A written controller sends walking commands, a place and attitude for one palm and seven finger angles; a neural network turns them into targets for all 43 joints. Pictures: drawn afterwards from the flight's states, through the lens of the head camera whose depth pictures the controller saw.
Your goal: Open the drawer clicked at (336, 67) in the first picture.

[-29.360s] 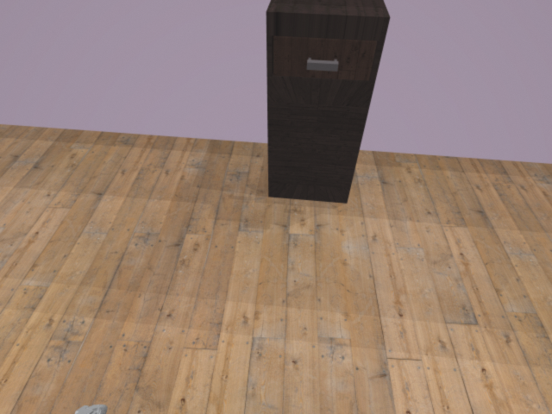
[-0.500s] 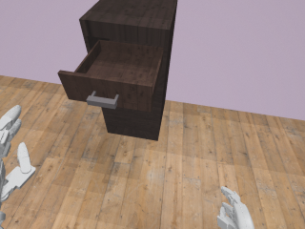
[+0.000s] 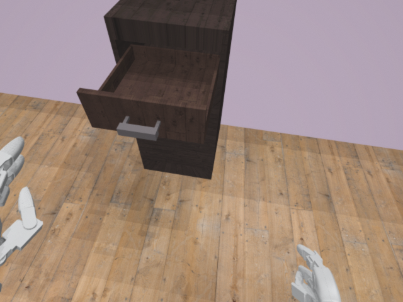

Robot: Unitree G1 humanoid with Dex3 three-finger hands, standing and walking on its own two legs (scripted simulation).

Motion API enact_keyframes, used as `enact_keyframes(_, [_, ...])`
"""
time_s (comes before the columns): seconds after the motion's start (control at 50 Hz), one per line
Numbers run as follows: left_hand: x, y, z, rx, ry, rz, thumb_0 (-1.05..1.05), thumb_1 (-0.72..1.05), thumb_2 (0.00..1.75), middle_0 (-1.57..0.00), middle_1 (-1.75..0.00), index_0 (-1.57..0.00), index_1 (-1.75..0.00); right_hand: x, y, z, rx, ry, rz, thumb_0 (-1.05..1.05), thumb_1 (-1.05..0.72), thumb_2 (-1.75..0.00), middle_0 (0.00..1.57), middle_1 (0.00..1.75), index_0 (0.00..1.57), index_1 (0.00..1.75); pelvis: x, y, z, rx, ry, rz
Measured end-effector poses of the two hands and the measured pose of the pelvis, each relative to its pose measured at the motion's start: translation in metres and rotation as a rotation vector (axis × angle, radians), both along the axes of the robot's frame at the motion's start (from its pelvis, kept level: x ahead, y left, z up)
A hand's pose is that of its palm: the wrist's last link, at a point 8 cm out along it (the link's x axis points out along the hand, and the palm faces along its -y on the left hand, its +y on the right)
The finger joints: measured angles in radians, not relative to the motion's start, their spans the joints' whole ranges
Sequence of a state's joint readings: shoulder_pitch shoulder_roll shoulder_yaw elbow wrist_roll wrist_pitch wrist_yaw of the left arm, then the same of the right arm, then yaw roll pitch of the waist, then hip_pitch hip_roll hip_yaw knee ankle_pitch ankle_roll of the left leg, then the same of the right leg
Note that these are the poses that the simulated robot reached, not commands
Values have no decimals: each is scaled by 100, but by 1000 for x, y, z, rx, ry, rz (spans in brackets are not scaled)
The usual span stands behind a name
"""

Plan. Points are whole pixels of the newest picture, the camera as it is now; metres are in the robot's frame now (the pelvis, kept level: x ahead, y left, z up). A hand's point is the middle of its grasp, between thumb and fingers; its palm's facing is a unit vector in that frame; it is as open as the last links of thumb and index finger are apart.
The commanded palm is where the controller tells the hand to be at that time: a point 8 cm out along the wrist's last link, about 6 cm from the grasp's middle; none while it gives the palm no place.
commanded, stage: let the arm hang, fingers relaxed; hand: left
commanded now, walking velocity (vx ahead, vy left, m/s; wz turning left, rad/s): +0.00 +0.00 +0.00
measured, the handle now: (140, 126) +0.56 +0.21 -0.04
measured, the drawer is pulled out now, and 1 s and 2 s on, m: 0.29 0.29 0.29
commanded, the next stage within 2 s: look to check the result in 1.10 s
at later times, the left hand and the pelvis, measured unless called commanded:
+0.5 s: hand out of the picture -0.05 +0.18 -0.17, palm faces -0.01 -0.98 -0.20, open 7.3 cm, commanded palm none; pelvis -0.02 -0.01 +0.00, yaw +0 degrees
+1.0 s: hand out of the picture +0.06 +0.19 -0.15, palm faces +0.00 -0.96 -0.28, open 7.4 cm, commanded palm none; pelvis -0.01 -0.02 +0.01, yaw +0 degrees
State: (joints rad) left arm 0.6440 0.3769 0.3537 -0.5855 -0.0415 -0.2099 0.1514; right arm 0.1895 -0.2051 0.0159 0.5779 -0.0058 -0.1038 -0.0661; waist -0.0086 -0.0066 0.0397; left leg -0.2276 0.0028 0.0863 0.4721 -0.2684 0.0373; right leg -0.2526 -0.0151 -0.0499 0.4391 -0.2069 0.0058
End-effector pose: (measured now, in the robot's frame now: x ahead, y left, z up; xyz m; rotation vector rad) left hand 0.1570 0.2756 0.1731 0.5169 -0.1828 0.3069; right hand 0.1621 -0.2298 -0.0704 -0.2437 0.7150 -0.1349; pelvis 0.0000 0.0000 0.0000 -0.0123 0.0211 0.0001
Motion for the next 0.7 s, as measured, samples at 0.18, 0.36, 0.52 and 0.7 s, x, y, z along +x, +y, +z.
enact_keyframes(0.18, [-19,8,-226,-242,924,137,1,90,90,-20,-30,-19,-30,-33,-26,-46,31,200,6,1,-90,-90,21,30,21,30,-11,2,-9,13,-15,4])
enact_keyframes(0.36, [-155,-59,-317,-479,1499,183,2,92,90,-21,-30,-20,-30,-144,-46,-55,-18,574,-100,0,-90,-90,20,30,20,30,-17,-9,0,7,-41,-6])
enact_keyframes(0.52, [-208,-48,-313,-499,1617,319,1,92,90,-21,-30,-20,-30,-204,-34,-60,16,773,-145,0,-90,-90,20,30,20,30,-16,-13,5,4,-45,4])
enact_keyframes(0.7, [-180,-28,-301,-430,1526,352,1,91,90,-20,-30,-20,-30,-197,-8,-74,105,731,-136,0,-90,-90,20,30,20,30,-16,-14,5,8,-55,1])
